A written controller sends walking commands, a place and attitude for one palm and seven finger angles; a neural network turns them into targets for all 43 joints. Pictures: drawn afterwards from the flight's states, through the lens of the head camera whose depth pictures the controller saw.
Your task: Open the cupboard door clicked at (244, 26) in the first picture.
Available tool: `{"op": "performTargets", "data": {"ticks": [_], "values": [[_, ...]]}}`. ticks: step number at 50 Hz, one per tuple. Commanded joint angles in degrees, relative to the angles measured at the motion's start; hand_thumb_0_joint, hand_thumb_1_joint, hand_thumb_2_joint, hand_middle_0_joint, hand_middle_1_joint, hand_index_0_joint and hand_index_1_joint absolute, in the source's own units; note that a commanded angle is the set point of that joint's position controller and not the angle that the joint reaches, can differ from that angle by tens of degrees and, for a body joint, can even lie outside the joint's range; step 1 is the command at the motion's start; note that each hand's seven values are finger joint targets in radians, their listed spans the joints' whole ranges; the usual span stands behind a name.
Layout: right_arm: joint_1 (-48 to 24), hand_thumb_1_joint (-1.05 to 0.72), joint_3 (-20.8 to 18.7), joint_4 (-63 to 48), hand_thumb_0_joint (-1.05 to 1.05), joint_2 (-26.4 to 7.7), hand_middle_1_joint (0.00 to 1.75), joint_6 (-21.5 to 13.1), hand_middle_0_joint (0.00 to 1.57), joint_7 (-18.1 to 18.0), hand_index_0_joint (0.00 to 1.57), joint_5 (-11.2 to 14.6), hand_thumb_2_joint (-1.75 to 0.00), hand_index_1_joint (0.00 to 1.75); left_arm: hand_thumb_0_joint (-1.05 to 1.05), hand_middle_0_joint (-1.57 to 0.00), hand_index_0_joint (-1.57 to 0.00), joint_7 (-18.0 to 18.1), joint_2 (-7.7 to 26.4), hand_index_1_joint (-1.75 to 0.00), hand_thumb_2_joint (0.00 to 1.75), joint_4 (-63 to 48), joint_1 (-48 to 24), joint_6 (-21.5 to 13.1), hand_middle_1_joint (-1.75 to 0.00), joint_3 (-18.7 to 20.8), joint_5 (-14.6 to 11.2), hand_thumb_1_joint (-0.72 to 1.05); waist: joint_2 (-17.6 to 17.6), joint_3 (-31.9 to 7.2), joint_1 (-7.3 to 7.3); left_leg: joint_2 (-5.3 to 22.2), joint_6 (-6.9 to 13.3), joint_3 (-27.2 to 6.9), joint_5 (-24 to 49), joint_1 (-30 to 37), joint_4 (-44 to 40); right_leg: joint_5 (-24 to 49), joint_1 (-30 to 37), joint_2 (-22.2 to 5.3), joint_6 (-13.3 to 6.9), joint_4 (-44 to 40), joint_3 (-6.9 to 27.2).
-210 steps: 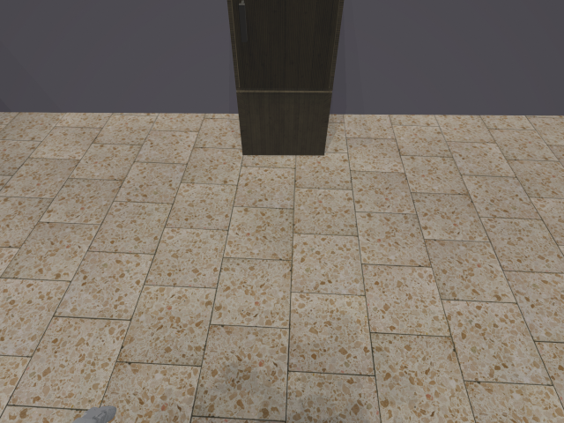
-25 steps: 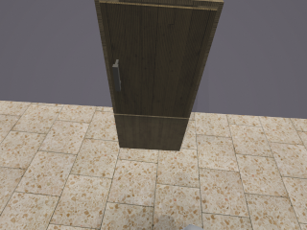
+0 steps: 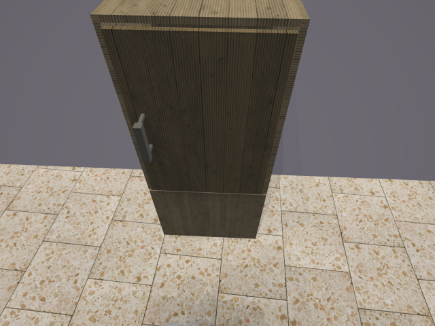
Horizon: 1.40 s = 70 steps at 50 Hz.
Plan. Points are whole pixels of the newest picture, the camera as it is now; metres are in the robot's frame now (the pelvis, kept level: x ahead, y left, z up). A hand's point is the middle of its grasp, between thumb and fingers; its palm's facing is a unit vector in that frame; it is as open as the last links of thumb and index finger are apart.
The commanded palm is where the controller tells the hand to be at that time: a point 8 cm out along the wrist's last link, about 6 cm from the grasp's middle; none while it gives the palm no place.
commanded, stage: come to a stop and stand still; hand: left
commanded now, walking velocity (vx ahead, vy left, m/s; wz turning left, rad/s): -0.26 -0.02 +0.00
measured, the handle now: (144, 138) +0.60 +0.25 -0.05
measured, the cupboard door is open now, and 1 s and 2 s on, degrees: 0 0 0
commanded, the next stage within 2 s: look again from close up in 1.06 s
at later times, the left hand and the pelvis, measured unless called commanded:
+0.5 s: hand out of the picture +0.04 +0.17 -0.17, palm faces +0.02 -0.96 -0.30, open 7.4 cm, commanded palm none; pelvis +0.00 -0.03 -0.01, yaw -2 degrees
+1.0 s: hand out of the picture -0.03 +0.14 -0.17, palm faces +0.03 -0.98 -0.20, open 7.3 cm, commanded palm none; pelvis -0.04 -0.04 +0.00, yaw -2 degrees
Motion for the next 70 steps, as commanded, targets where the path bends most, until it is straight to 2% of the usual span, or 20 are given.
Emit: {"op": "performTargets", "data": {"ticks": [1, 3, 6, 13, 18, 20, 21, 24, 29, 32, 34, 37, 46, 57, 58, 59, 60, 63, 67, 70], "values": [[6.35, -0.90, 1.64, 0.35, 0.00, 0.04, 0.30, -0.81, 0.20, -0.07, 0.20, 0.35, -0.90, 0.30, 0.00, -0.20, -0.20, 0.72, 6.53, -0.30, 0.90, -0.96, 0.72, 0.32, -0.30, 0.55, -0.62, 0.90, -6.36, -0.58, -2.09, -1.28, -1.00, 0.12, 14.60, 14.71, -17.38, 16.37, -4.57, -9.69, -2.90, -3.38, 5.92], [6.16, -0.90, 1.14, 0.27, 0.00, -5.45, 0.30, -1.36, 0.20, -0.61, 0.20, 0.27, -0.90, 0.30, 0.00, -0.20, -0.20, 1.08, 4.10, -0.30, 0.90, -0.46, 4.59, 1.21, -0.30, -0.21, -0.98, 0.90, 3.82, -3.56, -0.38, 6.67, 2.01, -5.97, 37.35, 19.50, -18.87, 6.50, -4.45, -5.26, 1.60, 1.00, 5.00], [0.74, -0.90, 0.80, -1.05, 0.00, -7.10, 0.30, -0.40, 0.20, -1.68, 0.20, 0.86, -0.90, 0.30, 0.00, -0.20, -0.20, 1.30, 4.53, -0.30, 0.90, 0.34, 6.00, 3.00, -0.30, -0.53, -0.96, 0.90, 11.17, 0.94, 0.44, 10.02, 5.82, -8.86, 38.01, 12.96, -23.58, -3.19, -2.08, -3.37, 3.65, 3.31, 4.14], [-0.93, -0.90, -2.15, -3.53, 0.00, -10.55, 0.30, 1.32, 0.20, -2.63, 0.20, 0.28, -0.90, 0.30, 0.00, -0.20, -0.20, 0.85, 5.55, -0.30, 0.90, -2.91, 5.82, 4.57, -0.30, 0.93, -0.42, 0.90, 10.01, -6.53, -0.93, 14.76, 12.27, -10.43, 48.26, 22.31, -21.13, -16.73, -11.51, -1.74, 2.86, 21.27, 7.70], [-5.32, -0.90, -2.42, -5.43, 0.00, -8.76, 0.30, 1.88, 0.20, -1.59, 0.20, 0.44, -0.90, 0.30, 0.00, -0.20, -0.20, 0.89, 4.53, -0.30, 0.90, -3.10, 9.82, 3.64, -0.30, 1.22, -0.09, 0.90, 2.94, -7.52, 2.03, 8.95, 6.93, -5.24, 26.59, 12.75, -15.28, 1.83, -0.73, -1.87, 2.80, 1.98, 7.49], [-4.47, -0.90, -1.13, -6.61, 0.00, -2.26, 0.30, 2.52, 0.20, -0.35, 0.20, 1.05, -0.90, 0.30, 0.00, -0.20, -0.20, 1.15, 11.26, -0.30, 0.90, -4.46, 5.30, 2.84, -0.30, 1.50, 0.50, 0.90, -16.33, -2.29, 0.00, -3.01, 0.46, 0.89, -4.92, 3.36, -6.39, 13.85, -2.86, -16.23, -3.42, -7.97, 21.61], [-6.96, -0.90, -1.17, -6.91, 0.00, -2.73, 0.30, 3.47, 0.20, -0.43, 0.20, 0.69, -0.90, 0.30, 0.00, -0.20, -0.20, 1.17, 11.22, -0.30, 0.90, -5.29, 4.20, 2.62, -0.30, 1.61, 0.32, 0.90, -16.87, -0.63, 1.65, -2.80, 0.61, -2.40, -11.10, 4.43, 0.85, 11.83, -8.61, -17.92, -6.79, -10.01, 23.08], [-3.37, -0.90, -0.91, -3.94, 0.00, -2.12, 0.30, 3.46, 0.20, -0.51, 0.20, 0.68, -0.90, 0.30, 0.00, -0.20, -0.20, 1.29, 8.98, -0.30, 0.90, -5.67, -1.00, 2.51, -0.30, 0.98, 0.31, 0.90, -10.13, 0.85, -1.03, -3.14, 0.91, -4.67, -8.20, 2.92, 9.43, 16.02, -6.97, -13.79, -8.66, -7.09, 18.12], [-1.30, -0.90, 0.24, -2.35, 0.00, -1.89, 0.30, 2.45, 0.20, -0.82, 0.20, 0.83, -0.90, 0.30, 0.00, -0.20, -0.20, 1.33, 9.91, -0.30, 0.90, -4.20, 1.37, 2.16, -0.30, 1.08, -0.08, 0.90, -8.51, -1.88, 0.60, -2.97, 0.02, -3.23, -6.25, 5.90, -4.67, 19.66, 1.10, -12.46, -8.44, -4.98, 17.02], [3.01, -0.90, 1.03, -0.01, 0.00, -1.85, 0.30, 1.67, 0.20, -1.18, 0.20, 0.71, -0.90, 0.30, 0.00, -0.20, -0.20, 1.40, 9.19, -0.30, 0.90, -3.17, -0.07, 2.06, -0.30, 0.70, -0.86, 0.90, -6.77, -2.24, -0.87, -1.94, 0.53, -3.90, 3.55, 14.05, -19.14, 13.31, -0.81, -10.79, -4.86, -4.53, 16.61], [3.27, -0.90, 1.36, 0.94, 0.00, -4.06, 0.30, 0.80, 0.20, -1.47, 0.20, 0.30, -0.90, 0.30, 0.00, -0.20, -0.20, 1.12, 6.81, -0.30, 0.90, -2.76, 0.30, 2.06, -0.30, 0.16, -1.31, 0.90, 0.90, -2.05, 0.49, 2.48, 2.38, -8.04, 13.17, 16.20, -22.13, 8.61, -1.91, -5.72, -0.40, -4.35, 13.11], [2.78, -0.90, 1.72, 1.85, 0.00, -3.52, 0.30, 0.75, 0.20, -1.40, 0.20, 0.22, -0.90, 0.30, 0.00, -0.20, -0.20, 0.97, 7.37, -0.30, 0.90, -1.54, -0.56, 2.49, -0.30, 0.32, -1.20, 0.90, 3.88, -0.37, 1.08, 1.93, 1.99, -7.43, 6.02, 9.99, -24.04, 2.53, 2.80, -4.74, 0.60, -6.24, 12.13], [9.97, -0.90, 1.95, 3.13, 0.00, -1.61, 0.30, 1.57, 0.20, -1.42, 0.20, -0.09, -0.90, 0.30, 0.00, -0.20, -0.20, 0.90, 6.47, -0.30, 0.90, 0.06, 1.34, 2.77, -0.30, 0.08, -0.98, 0.90, -2.85, 4.33, -0.23, -1.00, 1.96, -4.87, -1.81, 9.12, -24.25, -12.65, -2.91, -5.03, 0.53, -12.71, 14.73], [13.22, -0.90, 2.43, 3.88, 0.00, 0.31, 0.30, 0.80, 0.20, -1.76, 0.20, 0.13, -0.90, 0.30, 0.00, -0.20, -0.20, 1.14, 3.79, -0.30, 0.90, 1.95, 5.59, 2.20, -0.30, -0.41, -0.98, 0.90, -1.57, 4.56, -0.22, -0.57, 2.34, -5.26, -0.98, 8.17, -25.01, -8.88, -3.48, -4.56, 0.22, -10.52, 13.96], [5.88, -0.90, 1.94, 0.45, 0.00, -3.24, 0.30, -0.15, 0.20, -0.61, 0.20, 0.13, -0.90, 0.30, 0.00, -0.20, -0.20, 3.29, 5.55, -0.30, 0.90, 2.55, 9.62, 0.75, -0.30, -1.22, -0.11, 0.90, 0.85, 8.66, 2.14, -0.71, -0.15, -0.45, -1.85, 3.58, -13.64, 4.00, -3.58, -7.12, 3.79, -9.34, 15.25], [10.22, -0.90, 2.18, -1.38, 0.00, 0.42, 0.30, 0.90, 0.20, -0.57, 0.20, 0.16, -0.90, 0.30, 0.00, -0.20, -0.20, 2.65, 8.41, -0.30, 0.90, 0.46, 8.02, 0.35, -0.30, -0.64, -0.26, 0.90, 1.09, 0.76, -1.48, -3.04, 0.82, -3.29, -4.74, 7.96, -8.08, -13.90, -6.30, -11.59, -1.49, -12.08, 21.77], [11.66, -0.90, 2.23, -1.20, 0.00, 0.43, 0.30, 1.44, 0.20, -0.10, 0.20, -0.10, -0.90, 0.30, 0.00, -0.20, -0.20, 2.27, 9.73, -0.30, 0.90, -0.90, 5.36, 0.06, -0.30, -0.14, -0.20, 0.90, -1.70, -1.39, -2.24, -2.93, 1.34, -2.54, -4.81, 9.57, -4.92, -20.12, -8.42, -12.46, -3.59, -13.04, 21.70], [16.22, -0.90, 2.50, -1.46, 0.00, 1.28, 0.30, 0.58, 0.20, -0.20, 0.20, -0.06, -0.90, 0.30, 0.00, -0.20, -0.20, 2.02, 6.36, -0.30, 0.90, -2.08, 2.81, 0.29, -0.30, 0.05, -0.26, 0.90, -5.87, -0.72, -3.72, -3.42, 2.29, -2.66, -0.03, 13.24, -11.43, -17.86, -13.81, -9.66, -4.26, -9.30, 16.27], [11.61, -0.90, 2.74, -3.20, 0.00, -0.90, 0.30, -0.81, 0.20, -0.78, 0.20, -0.43, -0.90, 0.30, 0.00, -0.20, -0.20, 1.26, 2.61, -0.30, 0.90, -1.54, 5.87, 1.30, -0.30, -0.92, -0.60, 0.90, 8.81, 5.33, -0.05, 2.70, 4.65, -12.51, -6.70, -0.67, -27.68, -5.22, -4.72, -2.09, -0.59, 2.78, 8.25], [10.05, -0.90, 2.79, -3.77, 0.00, -1.87, 0.30, -1.31, 0.20, -1.06, 0.20, -0.05, -0.90, 0.30, 0.00, -0.20, -0.20, 0.88, 2.26, -0.30, 0.90, -0.43, 7.14, 1.10, -0.30, -1.45, -0.46, 0.90, 0.50, 5.57, 1.03, 1.32, 4.71, -11.43, -5.93, -3.11, -28.23, 0.97, 1.16, -2.70, -0.23, 2.36, 8.84]]}}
